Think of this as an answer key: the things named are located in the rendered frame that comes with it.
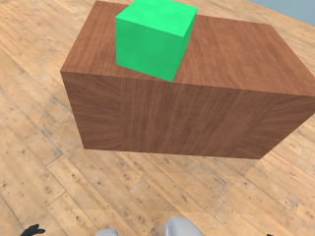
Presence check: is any left robot hand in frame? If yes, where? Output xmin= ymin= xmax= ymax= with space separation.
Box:
xmin=21 ymin=224 xmax=45 ymax=236

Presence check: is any pedestal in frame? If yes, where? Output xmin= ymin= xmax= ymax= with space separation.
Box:
xmin=60 ymin=0 xmax=315 ymax=159

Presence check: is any robot right thigh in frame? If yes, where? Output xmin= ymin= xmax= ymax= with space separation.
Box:
xmin=163 ymin=216 xmax=204 ymax=236

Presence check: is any carton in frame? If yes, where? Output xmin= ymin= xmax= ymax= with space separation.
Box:
xmin=115 ymin=0 xmax=198 ymax=82

